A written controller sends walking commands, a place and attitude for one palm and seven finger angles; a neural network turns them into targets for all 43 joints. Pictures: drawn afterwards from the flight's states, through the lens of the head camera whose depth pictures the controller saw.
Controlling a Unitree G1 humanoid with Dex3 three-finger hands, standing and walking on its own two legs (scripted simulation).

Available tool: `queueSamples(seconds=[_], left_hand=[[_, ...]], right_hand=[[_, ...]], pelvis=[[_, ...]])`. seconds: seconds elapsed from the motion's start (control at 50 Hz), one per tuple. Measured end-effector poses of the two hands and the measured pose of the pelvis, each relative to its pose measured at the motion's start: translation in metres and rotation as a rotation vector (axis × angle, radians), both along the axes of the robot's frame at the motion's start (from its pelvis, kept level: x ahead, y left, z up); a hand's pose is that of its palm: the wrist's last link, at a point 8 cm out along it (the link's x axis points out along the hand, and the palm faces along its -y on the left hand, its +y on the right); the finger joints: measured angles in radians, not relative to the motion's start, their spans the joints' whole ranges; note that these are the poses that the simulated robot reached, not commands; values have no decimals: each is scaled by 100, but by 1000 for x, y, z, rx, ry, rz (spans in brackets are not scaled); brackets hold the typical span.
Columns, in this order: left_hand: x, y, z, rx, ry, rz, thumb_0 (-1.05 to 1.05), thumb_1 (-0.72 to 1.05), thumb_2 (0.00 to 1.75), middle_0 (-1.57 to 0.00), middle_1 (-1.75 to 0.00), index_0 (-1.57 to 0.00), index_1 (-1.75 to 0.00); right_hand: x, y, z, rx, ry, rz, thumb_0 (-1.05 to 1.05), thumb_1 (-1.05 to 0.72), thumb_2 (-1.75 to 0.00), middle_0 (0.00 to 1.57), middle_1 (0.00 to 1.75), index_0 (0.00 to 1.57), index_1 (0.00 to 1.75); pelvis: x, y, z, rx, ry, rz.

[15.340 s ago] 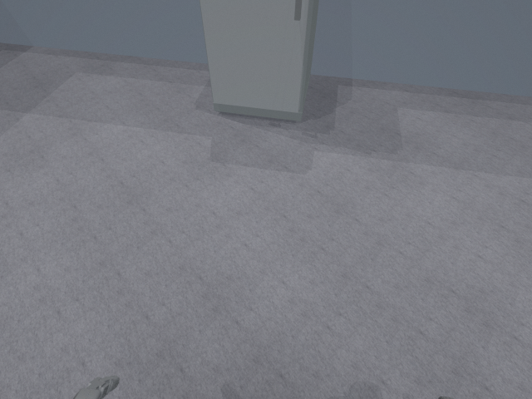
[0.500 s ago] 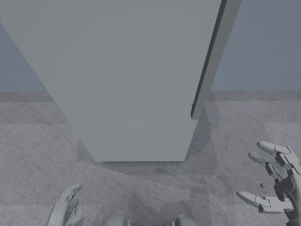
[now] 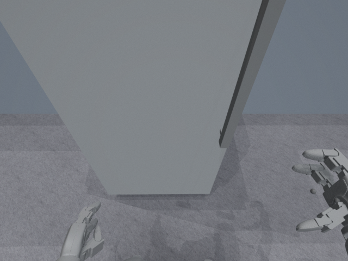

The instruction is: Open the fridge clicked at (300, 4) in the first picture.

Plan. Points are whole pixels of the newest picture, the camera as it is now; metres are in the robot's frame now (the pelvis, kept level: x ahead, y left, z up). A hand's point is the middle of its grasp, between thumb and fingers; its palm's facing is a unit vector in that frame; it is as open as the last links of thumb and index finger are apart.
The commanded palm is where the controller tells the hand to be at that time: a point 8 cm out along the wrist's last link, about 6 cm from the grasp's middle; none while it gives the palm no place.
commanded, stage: raise the hand to about handle height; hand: right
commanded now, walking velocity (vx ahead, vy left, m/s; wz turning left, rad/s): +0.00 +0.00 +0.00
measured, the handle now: (242, 76) +0.49 -0.14 +0.17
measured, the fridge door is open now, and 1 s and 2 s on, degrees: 0 0 0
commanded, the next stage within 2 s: move the hooked fingers beside the handle in 0.62 s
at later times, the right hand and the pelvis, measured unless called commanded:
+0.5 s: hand (314, 179) +0.27 -0.26 +0.09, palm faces +0.00 +1.00 -0.04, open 14.0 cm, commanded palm +0.25 -0.31 +0.10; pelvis +0.00 +0.01 +0.01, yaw +1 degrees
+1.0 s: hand (302, 165) +0.30 -0.25 +0.09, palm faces -0.04 +1.00 -0.02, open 14.0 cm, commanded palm +0.28 -0.30 +0.09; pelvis -0.01 +0.00 +0.01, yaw +0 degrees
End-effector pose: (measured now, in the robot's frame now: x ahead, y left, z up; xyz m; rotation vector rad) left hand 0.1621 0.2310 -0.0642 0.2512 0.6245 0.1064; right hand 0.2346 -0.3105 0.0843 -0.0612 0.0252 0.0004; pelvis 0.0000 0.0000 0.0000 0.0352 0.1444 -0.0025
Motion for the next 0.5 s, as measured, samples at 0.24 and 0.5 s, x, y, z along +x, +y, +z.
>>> queueSamples(seconds=[0.24, 0.5], left_hand=[[-18, 24, 2, 17, 39, 61, 1, 90, 90, -20, -30, -20, -30], [-19, 25, 7, 26, 37, 63, 1, 90, 90, -20, -30, -20, -30]], right_hand=[[25, -10, 10, 34, 54, 19, -1, 50, -30, 30, 120, 30, 120], [19, -4, 8, 25, 0, -3, -2, 50, -30, 30, 120, 30, 120]], pelvis=[[3, 4, 8, -10, -6, 11], [1, 6, 9, -12, -16, 14]])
